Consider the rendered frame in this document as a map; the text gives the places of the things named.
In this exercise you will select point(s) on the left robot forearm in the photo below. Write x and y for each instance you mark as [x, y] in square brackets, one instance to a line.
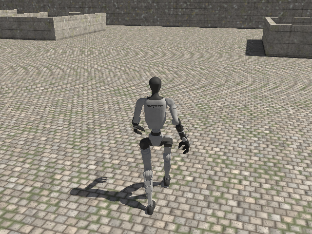
[135, 125]

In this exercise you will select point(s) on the right robot foot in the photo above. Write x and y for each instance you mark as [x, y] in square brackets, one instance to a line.
[167, 182]

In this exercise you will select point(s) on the humanoid robot head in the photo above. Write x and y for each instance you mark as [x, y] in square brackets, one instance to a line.
[155, 85]

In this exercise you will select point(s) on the right robot forearm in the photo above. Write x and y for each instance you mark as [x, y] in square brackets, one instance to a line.
[180, 131]

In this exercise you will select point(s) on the right robot hand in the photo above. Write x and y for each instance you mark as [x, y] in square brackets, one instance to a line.
[187, 145]

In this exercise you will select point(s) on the left robot hand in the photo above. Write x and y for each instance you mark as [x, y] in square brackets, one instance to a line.
[138, 132]

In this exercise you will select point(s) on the robot left upper arm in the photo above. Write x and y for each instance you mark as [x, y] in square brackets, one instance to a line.
[138, 108]

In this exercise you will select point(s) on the robot right upper arm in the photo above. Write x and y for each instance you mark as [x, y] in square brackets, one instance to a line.
[170, 102]

